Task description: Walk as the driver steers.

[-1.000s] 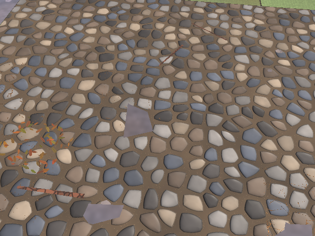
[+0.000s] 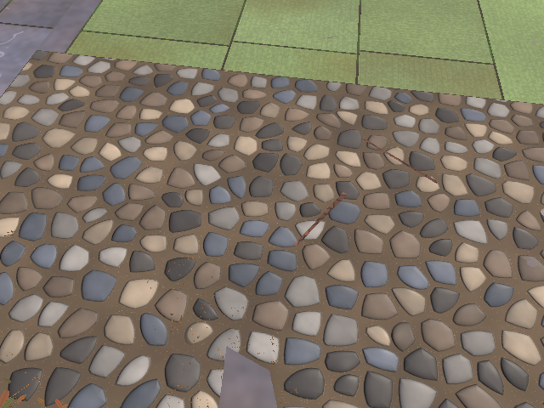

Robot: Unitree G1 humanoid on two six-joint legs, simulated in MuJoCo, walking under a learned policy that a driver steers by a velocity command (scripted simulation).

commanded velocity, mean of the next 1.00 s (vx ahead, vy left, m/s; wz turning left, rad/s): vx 0.50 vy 0.00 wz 0.00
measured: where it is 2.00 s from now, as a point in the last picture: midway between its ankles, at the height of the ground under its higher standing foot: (278, 224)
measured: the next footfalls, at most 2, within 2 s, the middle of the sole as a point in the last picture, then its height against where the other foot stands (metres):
right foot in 0.32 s outside the picture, level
left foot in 0.88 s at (247, 351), level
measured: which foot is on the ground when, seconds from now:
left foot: down 0.00-0.34, up 0.36-0.86, down 0.88-1.00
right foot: up 0.00-0.30, down 0.32-0.88, up 0.90-1.00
